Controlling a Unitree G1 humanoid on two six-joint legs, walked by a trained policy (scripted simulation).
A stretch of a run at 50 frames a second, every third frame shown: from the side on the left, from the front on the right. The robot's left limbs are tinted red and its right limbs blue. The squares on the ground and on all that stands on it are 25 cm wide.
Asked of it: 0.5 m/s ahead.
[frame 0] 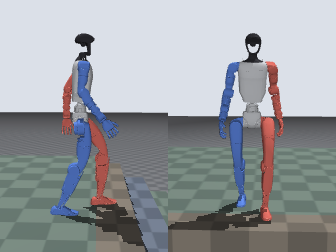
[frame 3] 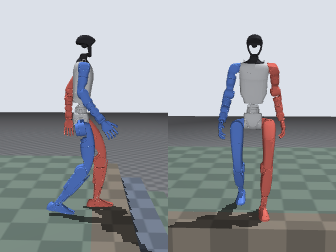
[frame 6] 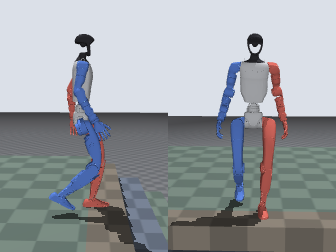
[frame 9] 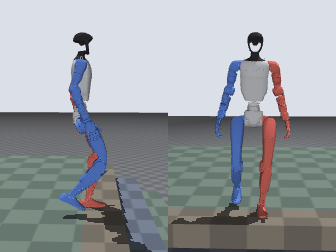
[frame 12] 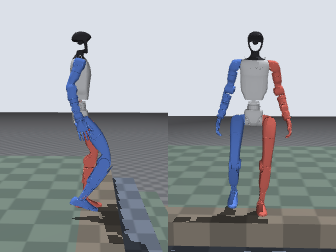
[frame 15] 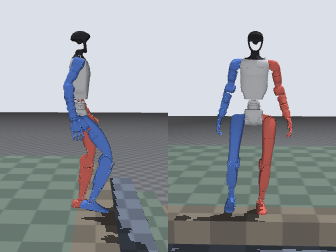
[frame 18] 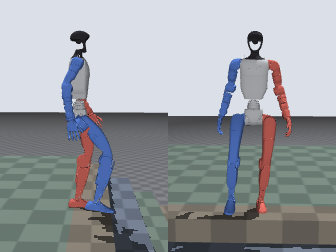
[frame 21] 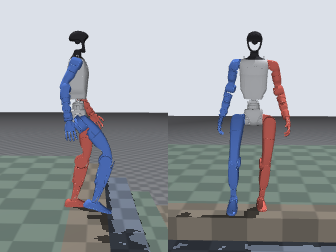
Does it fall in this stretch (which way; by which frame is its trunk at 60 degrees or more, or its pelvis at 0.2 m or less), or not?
no
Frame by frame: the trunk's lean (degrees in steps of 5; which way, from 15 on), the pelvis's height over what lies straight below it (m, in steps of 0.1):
0: 5, 0.8
3: 5, 0.8
6: 5, 0.8
9: 5, 0.8
12: 0, 0.8
15: 0, 0.8
18: 0, 0.8
21: 0, 0.8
